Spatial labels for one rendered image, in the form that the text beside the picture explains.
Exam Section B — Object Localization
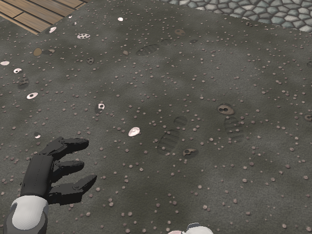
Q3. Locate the robot right shin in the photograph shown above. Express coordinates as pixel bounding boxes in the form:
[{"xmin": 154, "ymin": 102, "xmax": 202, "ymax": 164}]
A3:
[{"xmin": 186, "ymin": 222, "xmax": 212, "ymax": 231}]

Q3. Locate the left robot forearm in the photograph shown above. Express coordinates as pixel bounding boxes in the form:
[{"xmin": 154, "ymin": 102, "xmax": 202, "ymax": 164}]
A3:
[{"xmin": 3, "ymin": 195, "xmax": 49, "ymax": 234}]

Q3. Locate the left robot hand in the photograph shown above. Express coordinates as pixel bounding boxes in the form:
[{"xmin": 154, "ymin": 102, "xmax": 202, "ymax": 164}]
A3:
[{"xmin": 19, "ymin": 136, "xmax": 98, "ymax": 206}]

